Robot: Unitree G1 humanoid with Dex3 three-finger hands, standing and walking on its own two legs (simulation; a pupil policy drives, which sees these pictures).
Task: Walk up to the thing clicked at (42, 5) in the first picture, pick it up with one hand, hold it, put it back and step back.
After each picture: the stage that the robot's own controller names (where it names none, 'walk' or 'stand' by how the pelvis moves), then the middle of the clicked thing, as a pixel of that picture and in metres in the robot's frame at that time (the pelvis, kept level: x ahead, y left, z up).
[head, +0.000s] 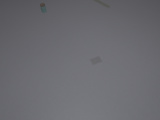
stand; (43, 8) +2.02 +0.54 -0.72
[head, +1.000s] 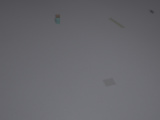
walk; (57, 19) +1.92 +0.24 -0.69
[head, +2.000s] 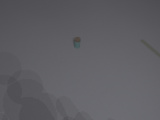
walk; (77, 42) +1.27 -0.03 -0.71
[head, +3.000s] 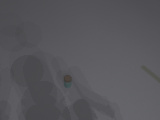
walk; (67, 81) +0.78 +0.07 -0.72
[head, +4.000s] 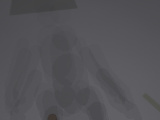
walk; out of the picture +0.44 +0.21 -0.71
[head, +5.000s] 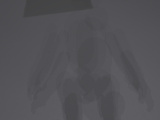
stand; out of the picture +0.29 +0.24 -0.70
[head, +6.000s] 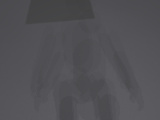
stand; out of the picture +0.26 +0.21 -0.72
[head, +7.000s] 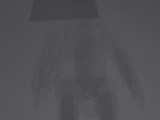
stand; out of the picture +0.24 +0.20 -0.72
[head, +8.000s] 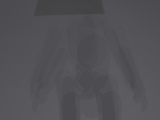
stand; out of the picture +0.27 +0.18 -0.72
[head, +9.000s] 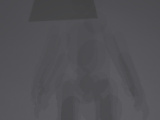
stand; out of the picture +0.28 +0.22 -0.72
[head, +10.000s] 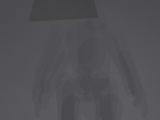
stand; out of the picture +0.27 +0.22 -0.72
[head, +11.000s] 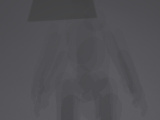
stand; out of the picture +0.26 +0.23 -0.72
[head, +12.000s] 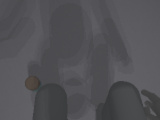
go down; (33, 84) +0.33 +0.22 -0.39
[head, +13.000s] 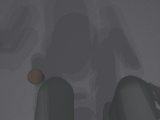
go down; (37, 78) +0.35 +0.21 -0.31
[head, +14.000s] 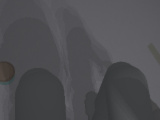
close in; (4, 74) +0.35 +0.22 -0.23
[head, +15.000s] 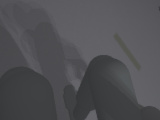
close; out of the picture +0.35 +0.23 -0.22
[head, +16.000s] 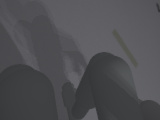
close; out of the picture +0.34 +0.23 -0.22
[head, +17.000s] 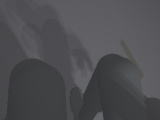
go down; out of the picture +0.33 +0.21 -0.20
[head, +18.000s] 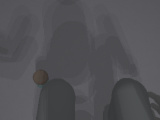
go down; (41, 79) +0.36 +0.19 -0.32
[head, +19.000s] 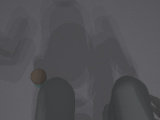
go down; (39, 78) +0.36 +0.19 -0.31
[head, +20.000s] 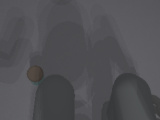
go down; (36, 76) +0.36 +0.19 -0.29
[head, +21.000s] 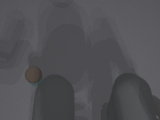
close in; (34, 77) +0.36 +0.20 -0.28
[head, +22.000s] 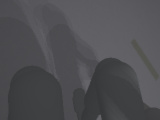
close; out of the picture +0.35 +0.22 -0.22
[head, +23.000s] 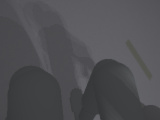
close; out of the picture +0.34 +0.23 -0.23
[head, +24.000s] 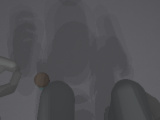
close; (43, 81) +0.36 +0.19 -0.33
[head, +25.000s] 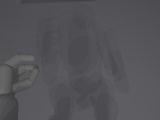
go down; out of the picture +0.30 +0.19 -0.64
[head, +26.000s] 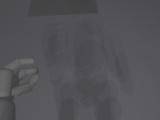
close; out of the picture +0.28 +0.21 -0.68
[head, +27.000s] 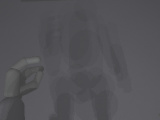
stand; out of the picture +0.29 +0.20 -0.67
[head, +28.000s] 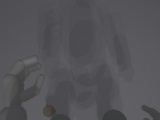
stand; (49, 112) +0.32 +0.20 -0.55
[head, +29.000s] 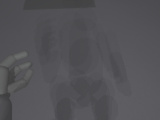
stand; out of the picture +0.29 +0.19 -0.67
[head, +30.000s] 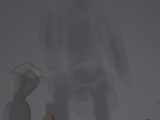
crouch; out of the picture +0.31 +0.20 -0.62
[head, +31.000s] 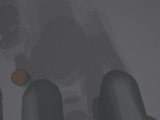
lower; (22, 79) +0.37 +0.21 -0.30
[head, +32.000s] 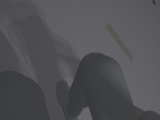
lower; out of the picture +0.35 +0.23 -0.23
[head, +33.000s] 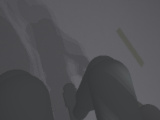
lower; out of the picture +0.35 +0.24 -0.23
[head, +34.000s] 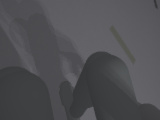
lower; out of the picture +0.35 +0.23 -0.22
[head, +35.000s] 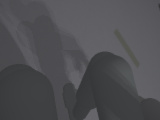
lower; out of the picture +0.34 +0.22 -0.21
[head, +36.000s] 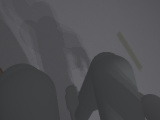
open; out of the picture +0.33 +0.20 -0.20
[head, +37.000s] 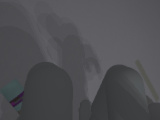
stand; (18, 96) +0.27 +0.15 -0.24
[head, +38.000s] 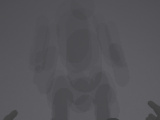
stand; out of the picture +0.23 +0.15 -0.60
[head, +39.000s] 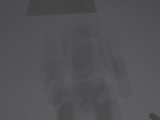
stand; out of the picture +0.21 +0.15 -0.69
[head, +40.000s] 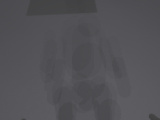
stand; out of the picture +0.21 +0.14 -0.69
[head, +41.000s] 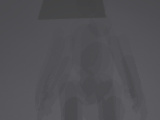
stand; out of the picture +0.24 +0.12 -0.74
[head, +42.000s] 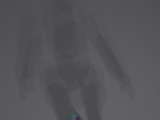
walk; out of the picture +0.31 +0.03 -0.72
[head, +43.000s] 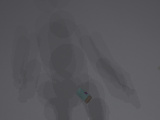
walk; (83, 95) +0.52 +0.03 -0.73
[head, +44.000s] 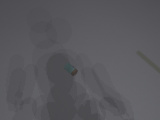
walk; (70, 69) +0.83 +0.08 -0.72
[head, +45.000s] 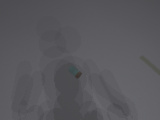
stand; (75, 71) +0.86 +0.07 -0.73
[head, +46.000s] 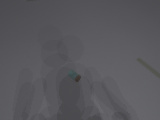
stand; (74, 75) +0.89 +0.09 -0.75
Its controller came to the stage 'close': yes
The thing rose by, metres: 0.01
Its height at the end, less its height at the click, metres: -0.02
